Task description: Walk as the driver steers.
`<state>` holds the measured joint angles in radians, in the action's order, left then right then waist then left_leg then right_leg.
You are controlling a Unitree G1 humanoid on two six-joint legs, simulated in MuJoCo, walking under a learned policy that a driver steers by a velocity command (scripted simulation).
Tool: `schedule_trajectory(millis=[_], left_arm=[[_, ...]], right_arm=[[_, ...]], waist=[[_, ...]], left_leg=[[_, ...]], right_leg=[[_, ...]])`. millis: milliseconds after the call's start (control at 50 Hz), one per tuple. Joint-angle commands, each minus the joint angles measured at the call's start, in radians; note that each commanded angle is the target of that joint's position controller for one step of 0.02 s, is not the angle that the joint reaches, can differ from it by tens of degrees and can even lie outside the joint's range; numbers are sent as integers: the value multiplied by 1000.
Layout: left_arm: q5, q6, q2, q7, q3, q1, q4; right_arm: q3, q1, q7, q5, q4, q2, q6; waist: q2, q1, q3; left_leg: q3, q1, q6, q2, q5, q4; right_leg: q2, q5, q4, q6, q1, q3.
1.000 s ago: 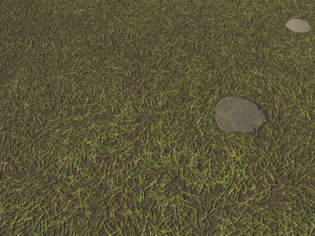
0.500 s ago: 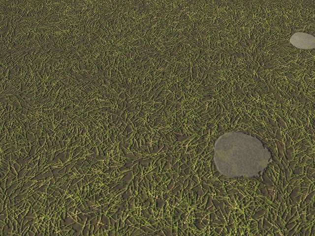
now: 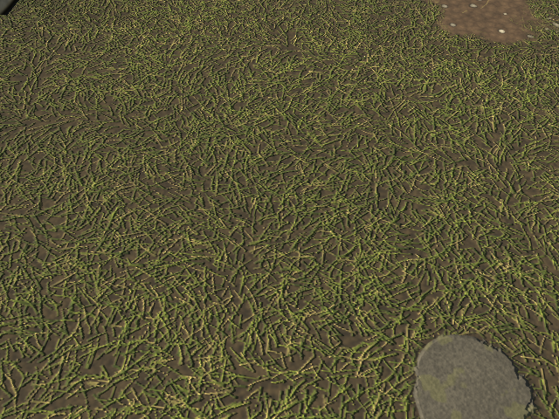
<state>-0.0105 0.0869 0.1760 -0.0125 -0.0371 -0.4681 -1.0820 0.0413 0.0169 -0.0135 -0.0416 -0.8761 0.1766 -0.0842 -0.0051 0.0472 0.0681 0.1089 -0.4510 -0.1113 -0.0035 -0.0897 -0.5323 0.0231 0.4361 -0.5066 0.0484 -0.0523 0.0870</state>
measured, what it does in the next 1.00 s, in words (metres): walks ahead: right foot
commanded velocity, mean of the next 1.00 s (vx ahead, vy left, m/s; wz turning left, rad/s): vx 0.10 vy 0.00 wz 0.00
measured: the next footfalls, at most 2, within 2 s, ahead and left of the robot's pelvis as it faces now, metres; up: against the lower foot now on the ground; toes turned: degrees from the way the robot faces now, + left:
right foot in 0.44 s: +0.21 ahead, -0.11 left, +0.00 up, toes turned -2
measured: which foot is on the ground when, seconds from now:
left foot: down 0.00-1.00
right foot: down 0.00-0.00, up 0.02-0.42, down 0.44-1.00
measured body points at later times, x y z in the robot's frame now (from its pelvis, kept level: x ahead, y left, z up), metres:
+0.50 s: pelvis +0.14 +0.00 +0.02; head +0.14 -0.01 +0.47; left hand +0.18 +0.22 -0.13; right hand +0.15 -0.22 -0.14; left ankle +0.11 +0.08 -0.72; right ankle +0.17 -0.10 -0.72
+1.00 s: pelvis +0.16 -0.02 +0.02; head +0.16 -0.02 +0.47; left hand +0.15 +0.20 -0.14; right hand +0.13 -0.23 -0.14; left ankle +0.11 +0.08 -0.72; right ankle +0.17 -0.11 -0.72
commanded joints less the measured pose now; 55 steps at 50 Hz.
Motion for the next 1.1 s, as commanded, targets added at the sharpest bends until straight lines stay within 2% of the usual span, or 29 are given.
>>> schedule_trajectory(millis=[20, 40, 60, 80, 100, 120, 160, 200, 240, 300, 380, 400, 420, 440, 460, 480, 500, 540, 600, 640, 1100], left_arm=[[37, 6, 94, -2, -20, -119, 54], [17, -1, 109, -6, -28, -39, 71], [5, 1, 84, -5, -22, 17, 82], [-4, -6, 70, -4, -23, 34, 79], [-20, -21, 66, 0, -25, 29, 77], [-26, -36, 50, 5, -24, 7, 67], [-23, -57, 36, 9, -23, -3, 61], [-20, -70, 33, 6, -19, 29, 64], [-17, -76, 32, 1, -12, 91, 74], [-8, -82, 38, -8, -2, 164, 81], [-5, -79, 43, -20, 6, 191, 67], [-7, -74, 35, -23, 11, 175, 57], [-11, -66, 48, -26, 13, 162, 49], [-17, -55, 95, -31, 5, 130, 37], [-8, -49, 132, -31, 3, 159, 38], [5, -52, 77, -23, 13, 181, 28], [5, -53, 43, -17, 20, 195, 29], [6, -55, 43, -21, 21, 186, 17], [10, -55, 47, -28, 20, 166, -1], [8, -56, 46, -28, 20, 164, -8], [6, -69, 21, -30, 35, 108, -75]], right_arm=[[78, 464, 12, 6, -84, 259, 1], [66, 346, 9, 32, -67, 224, 3], [43, 273, 7, 33, -60, 145, -4], [27, 246, 7, 33, -66, 95, -8], [16, 237, 13, 37, -77, 63, -11], [8, 244, 16, 34, -86, 55, -14], [8, 272, 18, 30, -102, 86, -24], [5, 272, 20, 25, -105, 108, -27], [-5, 278, 22, 24, -112, 100, -20], [-12, 329, 26, 22, -134, 101, -7], [-21, 341, 35, 19, -149, 88, 16], [-23, 325, 39, 25, -149, 85, 22], [-24, 332, 42, 27, -154, 82, 26], [-25, 358, 43, 25, -151, 72, 26], [-30, 471, 40, 35, -171, 25, 29], [-37, 479, 45, 36, -201, 6, 42], [-29, 438, 48, 33, -200, 37, 48], [-21, 387, 47, 32, -193, 62, 54], [-30, 381, 48, 32, -205, 34, 53], [-31, 376, 52, 33, -217, 31, 54], [-50, 407, 62, 32, -283, 8, 66]], waist=[[171, -150, -404], [75, -99, -270], [42, -78, -158], [32, -53, -99], [53, -28, -71], [66, -11, -75], [69, 12, -97], [74, 22, -103], [99, 12, -95], [117, -22, -105], [100, -38, -74], [80, -22, -61], [40, -16, -50], [-14, -35, -63], [-102, -113, -56], [-121, -93, -39], [-101, -80, 4], [-82, -64, -3], [-29, -60, -19], [-9, -57, -18], [7, -47, 23]], left_leg=[[-709, 753, -259, 457, 388, 180], [-536, 608, -230, 410, 457, 175], [-408, 473, -198, 370, 543, 199], [-310, 380, -150, 314, 562, 230], [-243, 309, -117, 271, 572, 256], [-201, 268, -99, 252, 609, 265], [-150, 242, -105, 233, 723, 266], [-108, 233, -100, 216, 743, 265], [-75, 233, -80, 190, 709, 259], [-81, 261, -73, 194, 626, 251], [-145, 260, -83, 224, 366, 231], [-154, 241, -67, 216, 263, 213], [-162, 211, -30, 194, 144, 197], [-153, 177, 5, 153, 37, 164], [-117, 156, 30, 78, -120, 184], [-101, 248, 44, 59, -175, 220], [-113, 285, 50, 66, -132, 224], [-126, 316, 44, 88, -53, 215], [-129, 315, 51, 100, -36, 227], [-127, 318, 56, 101, -40, 232], [-134, 301, 63, 117, -70, 240]], right_leg=[[66, 106, -831, 18, 549, -73], [-1, 39, -853, 21, 582, -147], [-32, -8, -801, 15, 586, -140], [-62, -35, -733, 13, 558, -134], [-75, -53, -672, 4, 516, -128], [-71, -72, -636, -2, 464, -120], [-54, -109, -586, -17, 424, -99], [-57, -153, -491, -25, 422, -86], [-62, -200, -361, -29, 410, -69], [-59, -236, -236, -29, 373, -50], [-59, -188, -79, -19, 305, -50], [-61, -235, 24, -14, 252, -50], [-90, -352, 133, -10, 182, -88], [-172, -524, 143, -3, 106, -167], [-239, -671, 113, 45, 101, -232], [-232, -581, 133, 61, 210, -228], [-191, -493, 152, 37, 267, -207], [-145, -456, 166, 11, 261, -172], [-141, -472, 168, 12, 212, -168], [-143, -481, 170, 14, 202, -168], [-123, -398, 200, 12, 206, -160]])
Velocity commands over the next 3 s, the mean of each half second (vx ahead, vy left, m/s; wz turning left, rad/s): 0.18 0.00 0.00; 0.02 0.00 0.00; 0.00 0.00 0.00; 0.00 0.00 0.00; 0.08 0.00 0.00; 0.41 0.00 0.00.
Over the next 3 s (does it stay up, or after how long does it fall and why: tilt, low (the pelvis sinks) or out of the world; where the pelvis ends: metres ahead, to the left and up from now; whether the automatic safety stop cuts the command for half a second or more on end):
stays up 0.41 -0.07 0.02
